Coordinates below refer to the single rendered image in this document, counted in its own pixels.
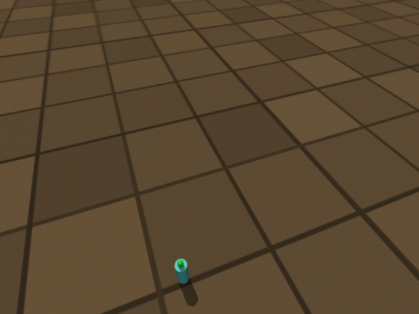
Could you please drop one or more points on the bottle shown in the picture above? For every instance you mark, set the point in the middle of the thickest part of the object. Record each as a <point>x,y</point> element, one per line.
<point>181,270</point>

